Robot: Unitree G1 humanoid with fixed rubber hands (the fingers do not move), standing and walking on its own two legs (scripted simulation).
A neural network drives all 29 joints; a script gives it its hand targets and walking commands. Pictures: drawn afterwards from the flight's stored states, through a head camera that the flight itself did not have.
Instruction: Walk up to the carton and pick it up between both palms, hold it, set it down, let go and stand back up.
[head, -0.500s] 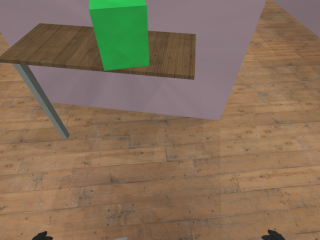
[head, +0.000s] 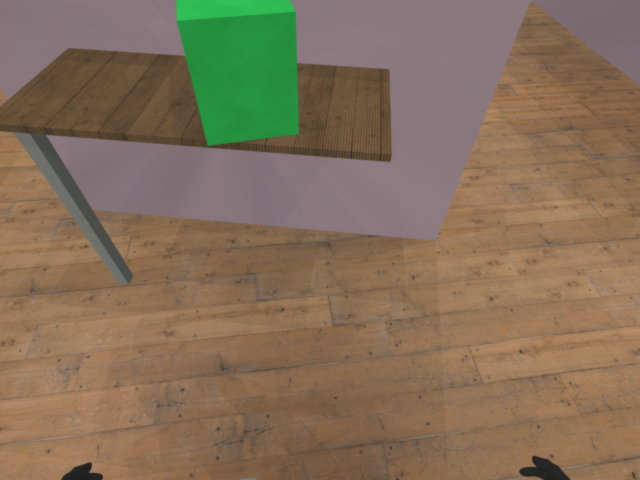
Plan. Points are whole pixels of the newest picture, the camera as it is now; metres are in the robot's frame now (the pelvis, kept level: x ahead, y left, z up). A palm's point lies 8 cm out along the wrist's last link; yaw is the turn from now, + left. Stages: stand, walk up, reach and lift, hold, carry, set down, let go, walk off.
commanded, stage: walk up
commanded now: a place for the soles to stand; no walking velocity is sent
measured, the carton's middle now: (240, 60) +0.89 +0.14 +0.08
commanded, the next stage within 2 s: none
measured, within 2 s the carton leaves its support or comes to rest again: neither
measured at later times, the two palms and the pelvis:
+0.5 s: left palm out of the picture +0.10 +0.31 -0.07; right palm out of the picture +0.07 -0.32 -0.09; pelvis -0.01 +0.00 +0.01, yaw -1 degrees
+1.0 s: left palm out of the picture +0.11 +0.29 -0.07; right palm out of the picture +0.07 -0.34 -0.09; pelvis +0.00 -0.02 +0.01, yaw -2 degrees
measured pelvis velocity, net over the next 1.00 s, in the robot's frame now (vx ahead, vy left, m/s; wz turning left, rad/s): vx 0.00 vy -0.02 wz -0.03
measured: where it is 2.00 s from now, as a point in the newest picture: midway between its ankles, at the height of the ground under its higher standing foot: outside the picture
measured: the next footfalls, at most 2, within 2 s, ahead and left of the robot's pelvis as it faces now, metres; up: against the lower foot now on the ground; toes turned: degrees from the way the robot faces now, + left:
right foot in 0.26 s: +0.06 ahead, -0.17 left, +0.00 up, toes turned +2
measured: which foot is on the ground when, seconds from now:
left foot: down 0.00-1.00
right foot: down 0.00-0.00, up 0.02-0.24, down 0.26-1.00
